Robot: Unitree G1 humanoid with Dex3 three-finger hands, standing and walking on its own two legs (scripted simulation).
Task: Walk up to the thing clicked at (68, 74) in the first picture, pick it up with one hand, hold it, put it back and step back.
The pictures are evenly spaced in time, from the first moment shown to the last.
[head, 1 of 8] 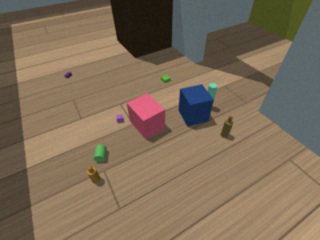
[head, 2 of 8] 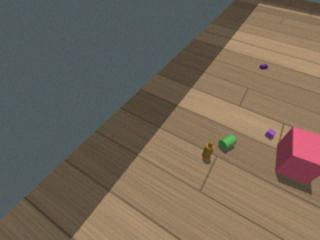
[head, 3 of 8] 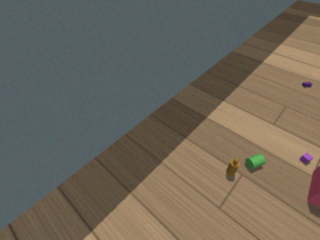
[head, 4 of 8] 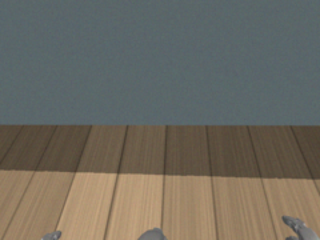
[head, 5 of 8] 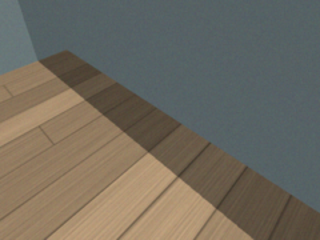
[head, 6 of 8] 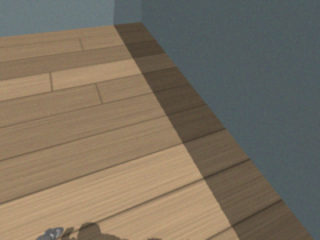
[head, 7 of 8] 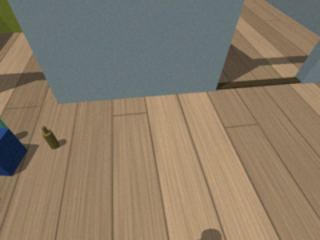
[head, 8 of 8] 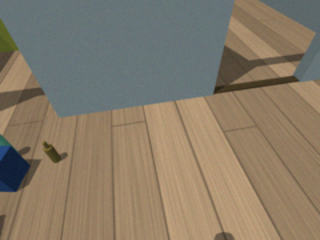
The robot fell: no
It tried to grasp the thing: no
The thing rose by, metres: 0.00
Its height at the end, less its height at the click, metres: +0.00
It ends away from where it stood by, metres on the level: 0.00
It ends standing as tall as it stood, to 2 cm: yes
